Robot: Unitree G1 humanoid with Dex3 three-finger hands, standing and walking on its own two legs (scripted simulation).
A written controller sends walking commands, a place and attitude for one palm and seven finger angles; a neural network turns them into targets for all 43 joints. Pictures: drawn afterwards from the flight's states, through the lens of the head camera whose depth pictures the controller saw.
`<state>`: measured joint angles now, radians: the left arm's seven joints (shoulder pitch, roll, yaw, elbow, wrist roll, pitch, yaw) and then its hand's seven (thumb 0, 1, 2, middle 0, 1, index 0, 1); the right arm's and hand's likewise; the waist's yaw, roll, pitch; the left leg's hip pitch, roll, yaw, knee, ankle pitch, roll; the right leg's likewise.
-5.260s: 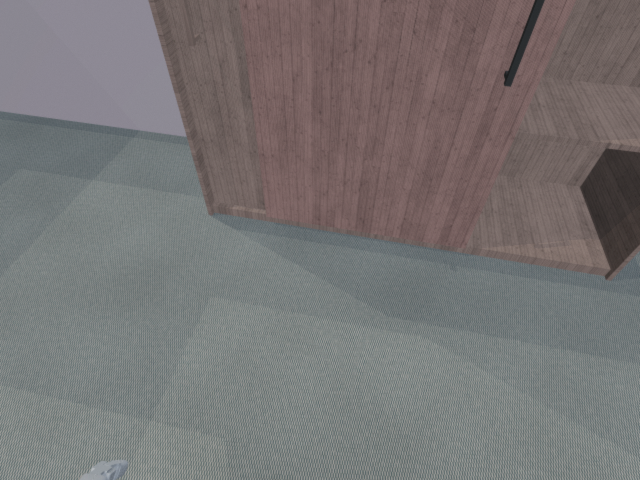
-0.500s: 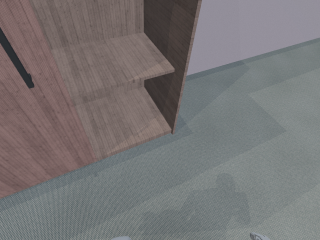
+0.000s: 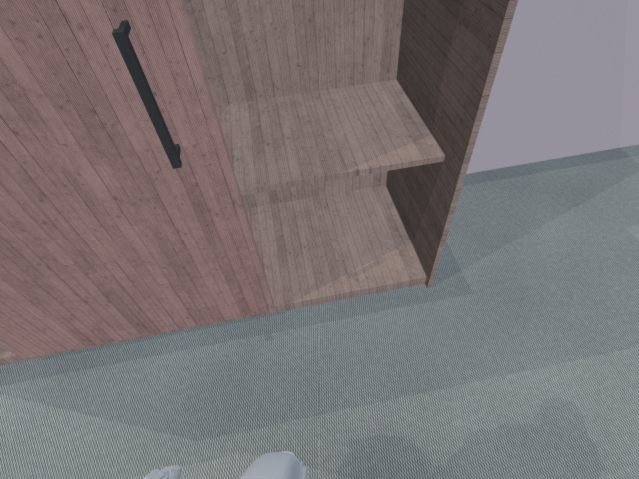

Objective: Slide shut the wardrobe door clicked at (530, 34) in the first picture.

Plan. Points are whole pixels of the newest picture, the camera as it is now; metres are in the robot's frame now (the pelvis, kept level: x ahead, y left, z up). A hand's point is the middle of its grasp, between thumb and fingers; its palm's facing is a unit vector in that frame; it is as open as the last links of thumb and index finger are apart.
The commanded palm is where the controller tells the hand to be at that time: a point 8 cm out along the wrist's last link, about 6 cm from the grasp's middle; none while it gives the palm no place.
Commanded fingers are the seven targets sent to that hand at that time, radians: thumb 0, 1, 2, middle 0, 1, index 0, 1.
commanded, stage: turn to face it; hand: left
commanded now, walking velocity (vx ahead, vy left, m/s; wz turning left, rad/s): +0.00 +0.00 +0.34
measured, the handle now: (153, 101) +0.68 +0.32 +0.12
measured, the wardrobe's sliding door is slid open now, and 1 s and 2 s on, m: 0.56 0.56 0.56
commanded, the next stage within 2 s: take the last steps up to it in 0.18 s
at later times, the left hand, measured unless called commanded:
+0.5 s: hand out of the picture -0.01 +0.25 -0.16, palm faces +0.19 -0.95 -0.23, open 7.4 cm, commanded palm none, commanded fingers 0.00 0.90 0.90 -0.20 -0.30 -0.20 -0.30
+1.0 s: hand out of the picture +0.01 +0.19 -0.16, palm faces +0.33 -0.94 -0.12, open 7.4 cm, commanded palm none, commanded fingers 0.00 0.90 0.90 -0.20 -0.30 -0.20 -0.30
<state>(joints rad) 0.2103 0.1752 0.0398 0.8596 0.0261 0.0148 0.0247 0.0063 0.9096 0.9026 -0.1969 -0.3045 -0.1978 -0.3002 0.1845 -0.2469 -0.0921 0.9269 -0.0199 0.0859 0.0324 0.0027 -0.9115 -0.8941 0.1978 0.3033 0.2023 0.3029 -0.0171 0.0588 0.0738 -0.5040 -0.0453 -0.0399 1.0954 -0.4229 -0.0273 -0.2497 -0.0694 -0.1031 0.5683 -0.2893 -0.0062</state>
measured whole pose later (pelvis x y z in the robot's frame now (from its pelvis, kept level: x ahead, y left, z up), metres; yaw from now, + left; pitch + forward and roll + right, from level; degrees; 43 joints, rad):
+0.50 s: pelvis +0.00 +0.04 +0.01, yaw +9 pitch -1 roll +0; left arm 0.27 0.24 0.06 1.01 0.03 0.04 -0.01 0.01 0.91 0.90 -0.19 -0.30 -0.19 -0.30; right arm 0.22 -0.17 -0.03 0.98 -0.02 0.00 0.00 0.00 -0.91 -0.89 0.20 0.30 0.20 0.30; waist 0.01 -0.02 0.04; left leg -0.16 -0.01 0.03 0.43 -0.26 0.04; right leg -0.39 -0.07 -0.07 0.90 -0.43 0.04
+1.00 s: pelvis +0.12 +0.07 +0.01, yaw +14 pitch +0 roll -1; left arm 0.44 0.09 0.03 1.14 0.03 -0.06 0.01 0.01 0.91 0.90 -0.20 -0.30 -0.20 -0.30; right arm 0.22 -0.17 -0.06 1.05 -0.02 0.00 0.03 0.00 -0.92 -0.89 0.19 0.30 0.20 0.30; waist 0.03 0.00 0.05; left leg -0.47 0.09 0.08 0.70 -0.22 0.02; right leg 0.01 -0.05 -0.15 0.34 -0.34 0.02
